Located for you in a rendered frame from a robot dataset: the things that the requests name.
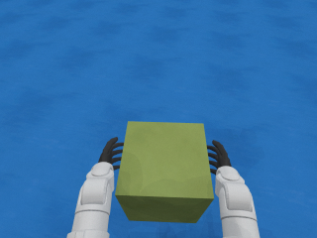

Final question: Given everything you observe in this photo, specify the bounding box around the robot right forearm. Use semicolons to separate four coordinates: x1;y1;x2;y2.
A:
215;166;261;238

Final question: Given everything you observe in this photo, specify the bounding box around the robot left hand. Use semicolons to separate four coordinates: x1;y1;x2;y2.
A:
98;137;124;171

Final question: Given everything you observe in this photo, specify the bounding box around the robot right hand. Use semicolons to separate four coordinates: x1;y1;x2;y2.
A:
207;140;232;176

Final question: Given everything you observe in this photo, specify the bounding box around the carton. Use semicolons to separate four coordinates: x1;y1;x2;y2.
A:
115;121;214;223

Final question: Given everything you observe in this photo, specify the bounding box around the robot left forearm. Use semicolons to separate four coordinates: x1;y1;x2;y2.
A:
66;162;115;238

